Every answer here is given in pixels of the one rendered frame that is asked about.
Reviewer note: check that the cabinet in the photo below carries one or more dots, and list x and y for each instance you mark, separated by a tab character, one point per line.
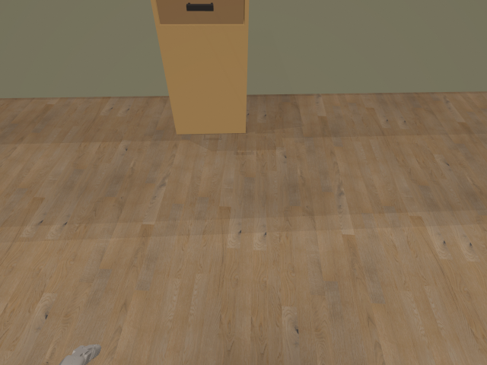
205	67

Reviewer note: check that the left robot hand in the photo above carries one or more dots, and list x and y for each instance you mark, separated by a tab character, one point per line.
82	355

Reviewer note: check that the drawer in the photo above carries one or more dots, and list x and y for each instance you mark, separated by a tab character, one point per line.
225	12

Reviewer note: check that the handle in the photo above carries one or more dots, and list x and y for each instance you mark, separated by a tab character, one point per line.
199	7

